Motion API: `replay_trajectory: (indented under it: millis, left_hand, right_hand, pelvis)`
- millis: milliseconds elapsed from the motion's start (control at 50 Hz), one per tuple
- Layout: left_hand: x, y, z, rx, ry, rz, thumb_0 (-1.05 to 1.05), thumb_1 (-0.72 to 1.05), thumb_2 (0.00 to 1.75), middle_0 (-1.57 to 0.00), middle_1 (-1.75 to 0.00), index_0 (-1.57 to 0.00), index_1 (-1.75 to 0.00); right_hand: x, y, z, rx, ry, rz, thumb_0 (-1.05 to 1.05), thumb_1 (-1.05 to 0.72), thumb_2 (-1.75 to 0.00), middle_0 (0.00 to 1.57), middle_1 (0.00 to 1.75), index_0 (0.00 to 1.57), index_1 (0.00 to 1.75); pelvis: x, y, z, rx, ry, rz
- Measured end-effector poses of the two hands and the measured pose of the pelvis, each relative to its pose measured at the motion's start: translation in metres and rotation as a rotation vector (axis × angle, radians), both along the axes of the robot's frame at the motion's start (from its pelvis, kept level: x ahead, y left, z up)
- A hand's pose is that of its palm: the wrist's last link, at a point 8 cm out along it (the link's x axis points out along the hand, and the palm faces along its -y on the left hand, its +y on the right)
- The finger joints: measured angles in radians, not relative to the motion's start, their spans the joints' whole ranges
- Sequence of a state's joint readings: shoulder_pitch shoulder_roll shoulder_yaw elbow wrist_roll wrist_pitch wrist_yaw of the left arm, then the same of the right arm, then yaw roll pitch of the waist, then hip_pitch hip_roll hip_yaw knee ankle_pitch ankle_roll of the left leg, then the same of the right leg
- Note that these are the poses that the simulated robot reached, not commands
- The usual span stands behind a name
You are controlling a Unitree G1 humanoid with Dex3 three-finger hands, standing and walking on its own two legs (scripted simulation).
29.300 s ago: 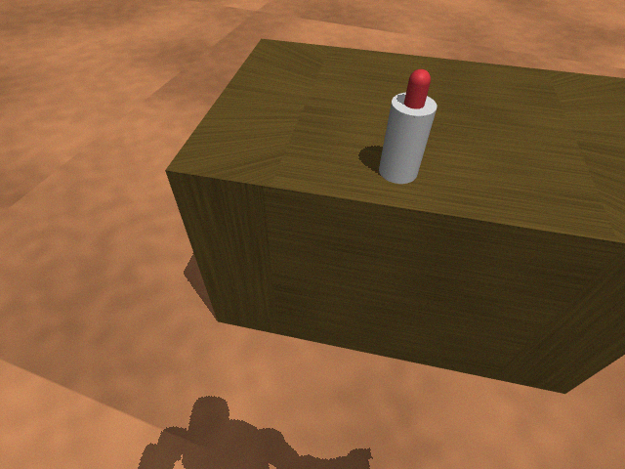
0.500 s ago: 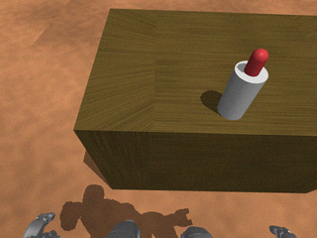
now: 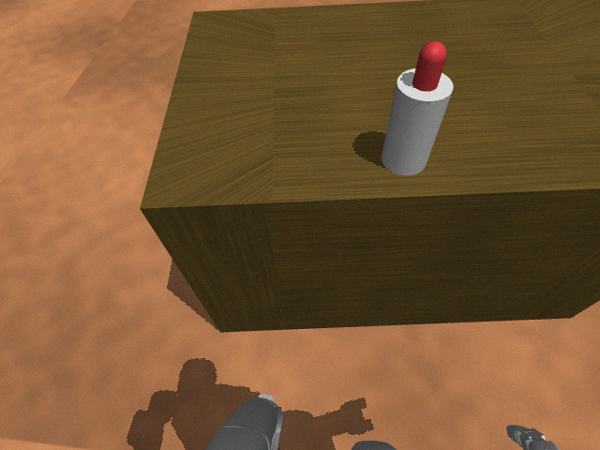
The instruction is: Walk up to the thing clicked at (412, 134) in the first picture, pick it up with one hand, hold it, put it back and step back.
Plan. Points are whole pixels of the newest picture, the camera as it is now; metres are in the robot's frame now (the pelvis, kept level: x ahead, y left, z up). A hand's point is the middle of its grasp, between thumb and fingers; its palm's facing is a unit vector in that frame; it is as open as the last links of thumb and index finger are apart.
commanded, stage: step back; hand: right
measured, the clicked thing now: (417, 110) +0.62 -0.18 +0.06
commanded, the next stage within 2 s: none
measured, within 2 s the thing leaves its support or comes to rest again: neither
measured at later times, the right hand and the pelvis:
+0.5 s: hand out of the picture -0.01 -0.24 -0.13, palm faces -0.10 +0.91 -0.40, open 7.4 cm; pelvis -0.14 +0.01 +0.00, yaw +2 degrees
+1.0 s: hand out of the picture -0.23 -0.27 -0.17, palm faces -0.13 +0.91 -0.40, open 7.4 cm; pelvis -0.32 +0.00 -0.01, yaw +5 degrees
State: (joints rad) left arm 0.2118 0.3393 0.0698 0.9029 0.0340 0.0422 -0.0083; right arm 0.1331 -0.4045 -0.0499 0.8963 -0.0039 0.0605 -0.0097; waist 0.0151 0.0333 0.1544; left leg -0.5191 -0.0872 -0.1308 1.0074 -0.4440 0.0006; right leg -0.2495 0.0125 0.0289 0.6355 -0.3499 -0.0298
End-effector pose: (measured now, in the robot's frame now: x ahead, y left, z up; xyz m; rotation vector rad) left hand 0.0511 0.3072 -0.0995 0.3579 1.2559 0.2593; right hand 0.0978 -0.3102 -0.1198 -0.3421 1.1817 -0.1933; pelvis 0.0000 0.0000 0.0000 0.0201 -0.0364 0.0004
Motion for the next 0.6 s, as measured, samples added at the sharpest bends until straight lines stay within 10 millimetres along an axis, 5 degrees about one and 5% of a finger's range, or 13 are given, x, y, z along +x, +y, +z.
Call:
replay_trajectory:
  millis: [160,280,440,600]
  left_hand:
    - [-0.014,0.008,0.015,0.044,-0.118,0.005,0.01,0.9,0.9,-0.21,-0.3,-0.2,-0.3]
    - [-0.034,0.025,-0.002,0.022,-0.186,0.002,0.0,0.9,0.9,-0.21,-0.3,-0.2,-0.3]
    - [-0.088,0.025,-0.008,-0.02,-0.147,0.031,0.01,0.91,0.9,-0.21,-0.3,-0.2,-0.3]
    - [-0.156,0.009,-0.014,-0.012,-0.071,-0.013,0.0,0.91,0.9,-0.21,-0.3,-0.2,-0.3]
  right_hand:
    - [-0.045,-0.001,-0.002,-0.023,0.07,0.054,0.01,-0.9,-0.89,0.2,0.3,0.2,0.3]
    - [-0.067,0.016,-0.002,-0.044,0.045,0.104,0.01,-0.9,-0.89,0.2,0.3,0.2,0.3]
    - [-0.105,0.03,0.025,-0.041,-0.024,0.1,0.01,-0.9,-0.89,0.21,0.3,0.2,0.3]
    - [-0.14,0.011,0.022,-0.032,-0.114,0.089,0.01,-0.9,-0.89,0.21,0.3,0.21,0.3]
  pelvis:
    - [-0.039,0.001,0.002,0.001,0.015,0.055]
    - [-0.08,0.013,-0.011,-0.003,0.004,0.097]
    - [-0.125,0.014,0.002,-0.038,-0.006,0.061]
    - [-0.181,-0.001,-0.005,-0.035,-0.003,0.001]
